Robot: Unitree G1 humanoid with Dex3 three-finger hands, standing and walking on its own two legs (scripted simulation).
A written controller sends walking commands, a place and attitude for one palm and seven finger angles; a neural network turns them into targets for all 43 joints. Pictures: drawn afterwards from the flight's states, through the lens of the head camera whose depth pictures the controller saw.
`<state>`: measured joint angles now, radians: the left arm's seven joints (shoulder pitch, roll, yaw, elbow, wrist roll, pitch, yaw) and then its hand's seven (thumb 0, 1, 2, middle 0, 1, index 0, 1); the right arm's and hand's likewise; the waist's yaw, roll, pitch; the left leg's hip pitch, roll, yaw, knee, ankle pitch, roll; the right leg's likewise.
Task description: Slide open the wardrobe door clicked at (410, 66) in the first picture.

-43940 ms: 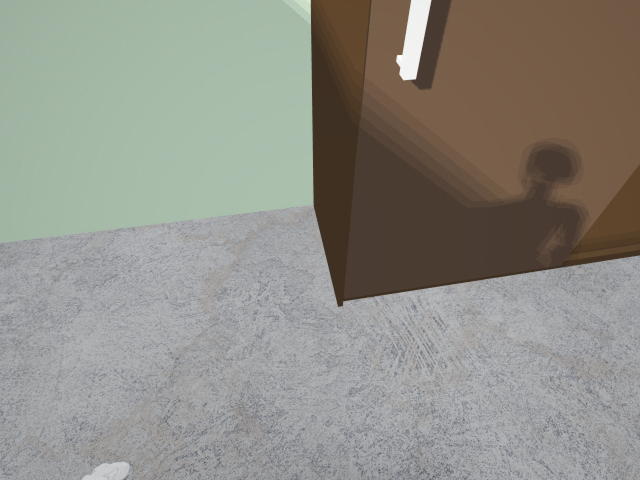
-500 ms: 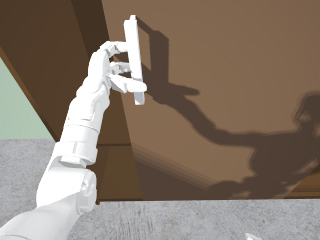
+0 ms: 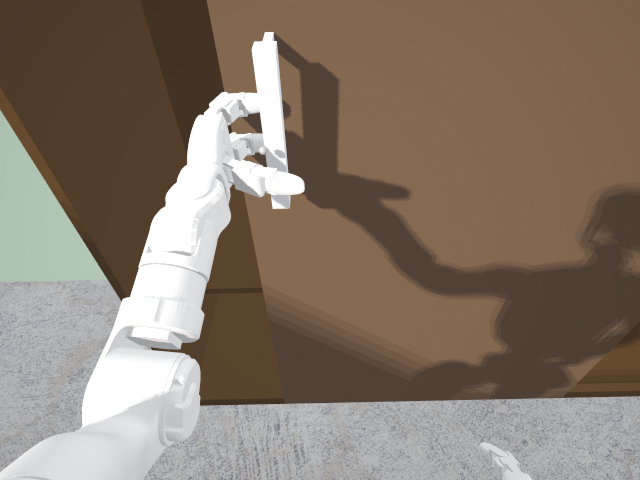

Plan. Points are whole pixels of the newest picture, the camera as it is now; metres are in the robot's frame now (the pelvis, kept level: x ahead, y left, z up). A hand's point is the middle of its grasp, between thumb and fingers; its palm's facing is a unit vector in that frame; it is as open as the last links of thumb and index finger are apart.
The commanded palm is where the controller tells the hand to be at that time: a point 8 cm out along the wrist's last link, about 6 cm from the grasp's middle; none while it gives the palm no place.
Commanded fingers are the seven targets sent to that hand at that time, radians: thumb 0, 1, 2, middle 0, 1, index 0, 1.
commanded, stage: slide the fingers in behind the handle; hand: left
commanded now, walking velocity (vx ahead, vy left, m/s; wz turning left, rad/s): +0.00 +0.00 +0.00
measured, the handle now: (275, 127) +0.48 +0.09 +0.23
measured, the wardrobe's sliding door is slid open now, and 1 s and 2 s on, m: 0.28 0.28 0.28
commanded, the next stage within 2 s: grip the handle and tug to test in 1.30 s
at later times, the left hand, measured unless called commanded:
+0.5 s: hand (278, 146) +0.43 +0.08 +0.23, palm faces +0.03 -1.00 +0.02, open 14.0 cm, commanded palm +0.40 +0.12 +0.23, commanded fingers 0.00 -0.50 0.30 -0.30 -1.20 -0.30 -1.20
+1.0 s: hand (287, 148) +0.42 +0.06 +0.24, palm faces +0.04 -1.00 +0.02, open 14.1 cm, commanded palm +0.40 +0.11 +0.23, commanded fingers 0.00 -0.50 0.30 -0.30 -1.20 -0.30 -1.20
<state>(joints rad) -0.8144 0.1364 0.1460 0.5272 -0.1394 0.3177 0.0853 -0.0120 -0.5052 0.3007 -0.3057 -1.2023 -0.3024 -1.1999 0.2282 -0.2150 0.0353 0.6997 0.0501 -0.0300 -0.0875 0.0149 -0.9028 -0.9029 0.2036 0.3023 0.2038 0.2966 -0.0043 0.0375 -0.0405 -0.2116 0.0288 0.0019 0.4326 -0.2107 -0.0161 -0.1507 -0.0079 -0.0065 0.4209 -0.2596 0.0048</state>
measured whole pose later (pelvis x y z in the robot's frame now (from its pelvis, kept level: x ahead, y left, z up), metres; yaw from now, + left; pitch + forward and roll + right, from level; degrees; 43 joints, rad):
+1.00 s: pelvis +0.00 -0.01 +0.00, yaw +1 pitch -2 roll +0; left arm -0.81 0.07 0.10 0.45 -0.13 0.38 0.15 -0.01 -0.51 0.30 -0.29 -1.20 -0.29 -1.19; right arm 0.19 -0.21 0.04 0.70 0.04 0.02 -0.07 0.01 -0.90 -0.90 0.20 0.30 0.20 0.30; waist 0.00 0.04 -0.04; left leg -0.18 0.03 -0.01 0.42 -0.21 -0.03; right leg -0.12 0.00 -0.02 0.42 -0.27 -0.01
